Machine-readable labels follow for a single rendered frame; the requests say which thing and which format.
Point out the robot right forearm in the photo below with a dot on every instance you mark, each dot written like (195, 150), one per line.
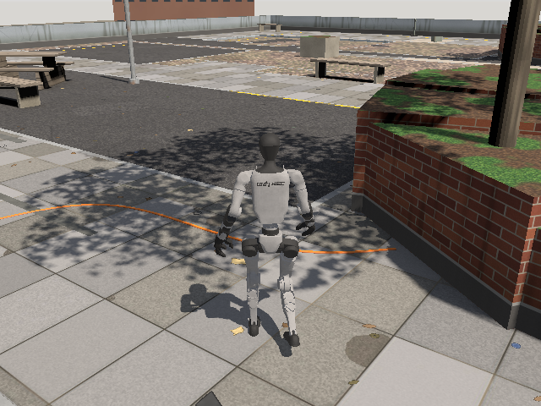
(309, 217)

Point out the robot left hand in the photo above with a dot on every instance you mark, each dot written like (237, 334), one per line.
(219, 244)

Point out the left robot upper arm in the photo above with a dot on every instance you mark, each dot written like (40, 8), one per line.
(238, 193)

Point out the right robot upper arm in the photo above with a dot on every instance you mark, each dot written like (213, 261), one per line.
(296, 178)

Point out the robot left foot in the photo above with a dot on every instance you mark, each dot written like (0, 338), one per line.
(254, 329)

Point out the robot left shin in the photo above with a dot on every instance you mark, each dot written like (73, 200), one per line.
(253, 301)

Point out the robot left forearm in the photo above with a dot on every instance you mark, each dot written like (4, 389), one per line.
(226, 225)

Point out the robot right hand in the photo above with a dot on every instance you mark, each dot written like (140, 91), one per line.
(303, 225)

